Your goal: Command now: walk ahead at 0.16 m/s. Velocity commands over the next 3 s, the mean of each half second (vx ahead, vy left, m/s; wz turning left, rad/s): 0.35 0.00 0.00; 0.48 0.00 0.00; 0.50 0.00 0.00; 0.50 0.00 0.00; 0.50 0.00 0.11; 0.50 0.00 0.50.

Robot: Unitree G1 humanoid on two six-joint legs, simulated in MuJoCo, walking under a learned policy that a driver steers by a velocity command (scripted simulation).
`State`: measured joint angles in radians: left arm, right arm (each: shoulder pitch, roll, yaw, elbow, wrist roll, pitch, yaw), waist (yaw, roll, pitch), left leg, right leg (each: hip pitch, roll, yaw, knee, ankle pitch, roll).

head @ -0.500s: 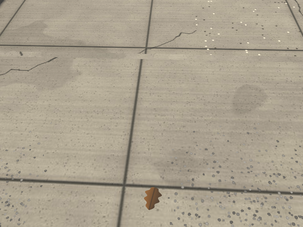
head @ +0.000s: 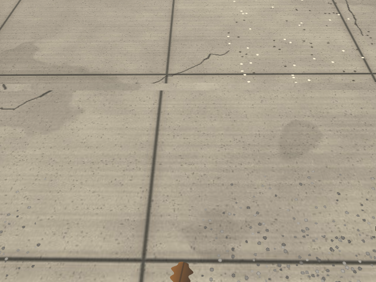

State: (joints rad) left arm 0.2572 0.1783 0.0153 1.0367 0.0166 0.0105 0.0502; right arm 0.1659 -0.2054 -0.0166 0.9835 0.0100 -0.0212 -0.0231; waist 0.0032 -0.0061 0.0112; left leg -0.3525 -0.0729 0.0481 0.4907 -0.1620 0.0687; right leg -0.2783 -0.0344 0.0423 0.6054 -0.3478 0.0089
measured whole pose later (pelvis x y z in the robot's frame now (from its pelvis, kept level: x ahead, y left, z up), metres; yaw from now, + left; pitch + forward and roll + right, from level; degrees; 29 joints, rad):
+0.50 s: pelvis +0.14 +0.05 +0.02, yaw +1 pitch +2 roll +0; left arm 0.30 0.24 0.07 0.99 -0.03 -0.11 0.01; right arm 0.30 -0.21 -0.03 1.02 0.01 -0.10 0.02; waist -0.01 -0.03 -0.04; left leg -0.16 -0.04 0.05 0.35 -0.23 0.05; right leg -0.55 -0.08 0.00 1.15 -0.24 -0.06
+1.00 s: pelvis +0.41 -0.01 +0.01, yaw +1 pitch +0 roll -1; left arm 0.21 0.23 0.05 0.93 0.00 -0.10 -0.04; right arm 0.26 -0.26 -0.05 0.97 0.02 -0.10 -0.01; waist 0.01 0.03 0.04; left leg -0.51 0.09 -0.03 1.19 -0.30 0.06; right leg -0.28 0.05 -0.08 0.39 -0.12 -0.08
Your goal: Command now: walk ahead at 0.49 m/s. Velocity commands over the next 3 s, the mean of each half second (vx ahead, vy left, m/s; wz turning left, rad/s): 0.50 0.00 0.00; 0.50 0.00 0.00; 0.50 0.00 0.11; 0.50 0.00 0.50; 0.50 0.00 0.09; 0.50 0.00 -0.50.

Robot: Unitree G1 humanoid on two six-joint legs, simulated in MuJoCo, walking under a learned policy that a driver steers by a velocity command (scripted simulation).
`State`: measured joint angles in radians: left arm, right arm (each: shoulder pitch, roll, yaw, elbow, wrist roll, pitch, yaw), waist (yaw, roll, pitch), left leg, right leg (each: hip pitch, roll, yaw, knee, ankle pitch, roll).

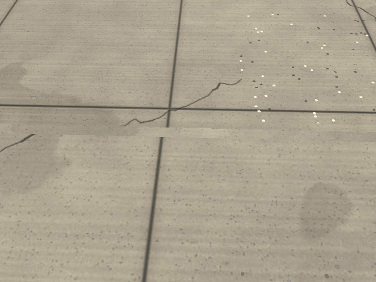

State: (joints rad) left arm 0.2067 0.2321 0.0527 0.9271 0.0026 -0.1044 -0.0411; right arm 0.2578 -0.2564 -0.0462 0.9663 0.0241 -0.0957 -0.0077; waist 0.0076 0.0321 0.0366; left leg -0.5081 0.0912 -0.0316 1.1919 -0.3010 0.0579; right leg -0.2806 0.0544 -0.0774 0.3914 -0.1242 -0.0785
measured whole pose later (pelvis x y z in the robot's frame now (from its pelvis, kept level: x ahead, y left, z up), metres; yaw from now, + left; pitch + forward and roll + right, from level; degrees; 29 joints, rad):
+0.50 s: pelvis +0.28 +0.07 -0.01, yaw +0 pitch +2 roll -1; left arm 0.32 0.26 0.05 0.99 -0.03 -0.10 0.00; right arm 0.13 -0.24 -0.06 0.90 0.01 -0.11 0.03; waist 0.01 -0.02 0.03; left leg -0.40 -0.01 0.06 0.52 -0.15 0.06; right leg -0.33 -0.02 0.03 1.15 -0.41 -0.05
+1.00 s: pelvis +0.57 +0.03 -0.02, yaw +0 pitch +2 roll +0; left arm 0.04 0.21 0.02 0.86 0.04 -0.06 -0.05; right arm 0.49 -0.18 -0.02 1.06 -0.09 -0.10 0.07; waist -0.06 0.00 0.00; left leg 0.15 0.05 0.05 0.34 -0.47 -0.01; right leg -0.51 -0.01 -0.06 0.56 -0.08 -0.09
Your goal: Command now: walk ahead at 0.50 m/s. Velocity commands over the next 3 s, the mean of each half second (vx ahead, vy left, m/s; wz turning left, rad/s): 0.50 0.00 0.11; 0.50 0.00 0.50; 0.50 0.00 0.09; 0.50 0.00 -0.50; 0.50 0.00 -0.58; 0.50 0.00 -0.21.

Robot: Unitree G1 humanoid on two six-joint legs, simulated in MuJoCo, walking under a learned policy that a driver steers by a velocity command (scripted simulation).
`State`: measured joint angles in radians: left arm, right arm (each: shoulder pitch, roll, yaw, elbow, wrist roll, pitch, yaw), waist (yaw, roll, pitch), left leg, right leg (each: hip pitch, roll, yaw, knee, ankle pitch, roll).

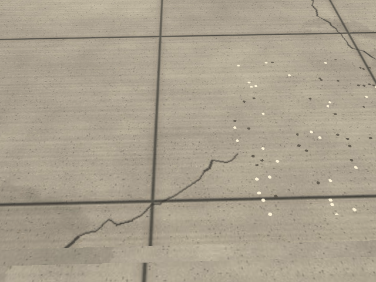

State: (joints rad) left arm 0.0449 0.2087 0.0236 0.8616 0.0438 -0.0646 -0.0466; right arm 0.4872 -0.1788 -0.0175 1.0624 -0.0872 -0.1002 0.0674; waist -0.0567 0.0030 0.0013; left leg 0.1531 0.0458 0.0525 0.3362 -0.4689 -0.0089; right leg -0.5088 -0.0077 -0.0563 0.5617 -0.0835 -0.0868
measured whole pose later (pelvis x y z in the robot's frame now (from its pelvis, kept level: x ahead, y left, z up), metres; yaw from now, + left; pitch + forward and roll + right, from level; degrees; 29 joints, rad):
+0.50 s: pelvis +0.29 -0.01 +0.01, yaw +4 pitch +2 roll -2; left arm 0.50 0.14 0.01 1.05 0.09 -0.11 -0.06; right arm 0.04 -0.18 -0.03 0.87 -0.06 -0.05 0.07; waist 0.06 0.02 -0.01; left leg -0.61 0.03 0.02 0.58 0.03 0.09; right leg 0.15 0.05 -0.12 0.18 -0.36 -0.03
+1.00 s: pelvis +0.59 +0.05 -0.04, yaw +22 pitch +2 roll +2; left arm 0.09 0.18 -0.05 0.73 0.10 -0.05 -0.03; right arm 0.53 -0.15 0.00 0.96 -0.07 -0.14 0.05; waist -0.13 -0.04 -0.03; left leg -0.28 -0.21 -0.17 0.93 -0.66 0.09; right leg -0.53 -0.08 0.08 0.52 0.26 0.03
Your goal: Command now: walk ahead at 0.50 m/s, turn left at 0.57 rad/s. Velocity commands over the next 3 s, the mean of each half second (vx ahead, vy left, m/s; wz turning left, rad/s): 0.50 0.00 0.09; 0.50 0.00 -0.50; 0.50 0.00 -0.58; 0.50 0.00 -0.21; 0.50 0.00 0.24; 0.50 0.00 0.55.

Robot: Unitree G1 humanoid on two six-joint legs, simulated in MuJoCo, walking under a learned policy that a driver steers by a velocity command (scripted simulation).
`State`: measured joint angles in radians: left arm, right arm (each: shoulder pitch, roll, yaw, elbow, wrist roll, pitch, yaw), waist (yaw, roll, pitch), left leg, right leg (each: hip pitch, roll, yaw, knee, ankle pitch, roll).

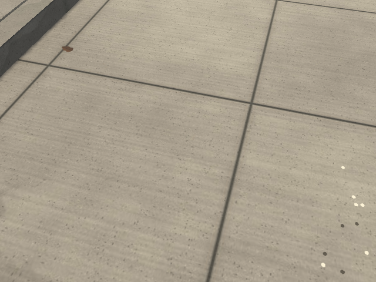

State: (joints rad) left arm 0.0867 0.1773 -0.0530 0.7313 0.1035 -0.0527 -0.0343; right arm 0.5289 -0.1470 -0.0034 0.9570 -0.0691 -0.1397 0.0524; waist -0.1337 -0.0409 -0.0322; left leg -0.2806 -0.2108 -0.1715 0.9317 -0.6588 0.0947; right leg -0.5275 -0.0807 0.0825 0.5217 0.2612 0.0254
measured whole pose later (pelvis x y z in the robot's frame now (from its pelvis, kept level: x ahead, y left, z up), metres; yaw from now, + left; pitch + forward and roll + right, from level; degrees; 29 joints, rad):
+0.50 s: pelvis +0.29 -0.02 -0.10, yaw -1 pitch +4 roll -1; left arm 0.54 0.21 0.04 0.99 -0.03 -0.06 0.03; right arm -0.07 -0.21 -0.02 0.64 0.02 -0.11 0.01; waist 0.12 0.04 -0.04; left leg -0.50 0.00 -0.06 0.46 0.00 0.01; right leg -0.02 0.05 0.09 0.39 -0.42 -0.02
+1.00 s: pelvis +0.54 -0.09 -0.11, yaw -18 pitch +3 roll +3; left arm 0.08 0.25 0.07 0.68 -0.01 -0.02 -0.04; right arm 0.32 -0.28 -0.10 0.91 0.02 -0.06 -0.02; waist -0.07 -0.02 -0.01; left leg 0.03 0.07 0.25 0.36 -0.42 -0.08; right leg -0.60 -0.06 -0.03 0.66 -0.14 -0.08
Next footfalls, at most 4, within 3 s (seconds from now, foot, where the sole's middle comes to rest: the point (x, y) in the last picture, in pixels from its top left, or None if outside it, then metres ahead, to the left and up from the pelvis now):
0.08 right None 0.19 -0.15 -0.86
0.50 left None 0.46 0.09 -0.86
1.02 right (232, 249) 0.66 -0.24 -0.86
1.52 left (209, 181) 1.00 -0.21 -0.86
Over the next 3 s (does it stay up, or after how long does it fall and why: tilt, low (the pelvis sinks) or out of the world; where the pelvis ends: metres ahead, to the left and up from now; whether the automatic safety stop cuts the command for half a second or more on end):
stays up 1.46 -0.65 -0.09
